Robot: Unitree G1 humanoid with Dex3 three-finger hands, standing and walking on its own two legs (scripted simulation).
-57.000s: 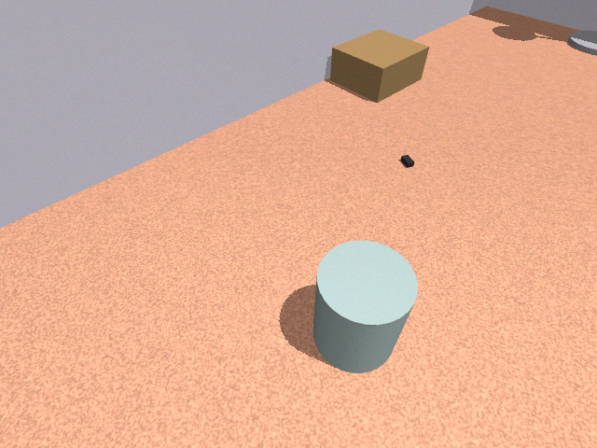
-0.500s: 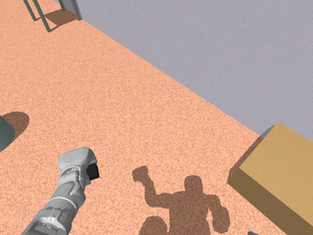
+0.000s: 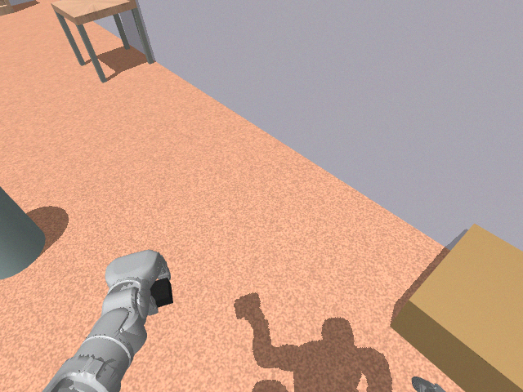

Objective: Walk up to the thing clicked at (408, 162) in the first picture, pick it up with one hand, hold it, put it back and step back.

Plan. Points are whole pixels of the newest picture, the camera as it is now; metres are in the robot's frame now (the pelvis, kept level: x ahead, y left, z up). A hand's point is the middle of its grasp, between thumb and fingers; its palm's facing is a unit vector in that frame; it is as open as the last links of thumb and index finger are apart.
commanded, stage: hold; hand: left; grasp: from above
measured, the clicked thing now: (151, 295) +0.33 +0.23 -0.09
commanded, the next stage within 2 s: crouch in 1.54 s
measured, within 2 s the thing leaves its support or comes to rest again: neither
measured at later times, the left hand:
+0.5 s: hand (145, 305) +0.28 +0.21 -0.03, palm faces -0.41 -0.14 -0.90, open 6.9 cm
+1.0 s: hand (138, 304) +0.28 +0.22 -0.02, palm faces -0.43 -0.14 -0.89, open 6.9 cm
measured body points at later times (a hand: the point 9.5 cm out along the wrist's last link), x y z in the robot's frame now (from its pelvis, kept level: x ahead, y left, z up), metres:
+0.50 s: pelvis -0.01 -0.01 +0.01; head -0.01 -0.04 +0.46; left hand +0.30 +0.21 +0.02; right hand +0.13 -0.26 -0.11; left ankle +0.00 +0.12 -0.72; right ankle +0.00 -0.14 -0.72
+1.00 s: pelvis -0.01 -0.01 +0.01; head -0.01 -0.03 +0.46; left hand +0.30 +0.22 +0.03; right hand +0.15 -0.25 -0.10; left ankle +0.00 +0.12 -0.72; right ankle +0.00 -0.14 -0.72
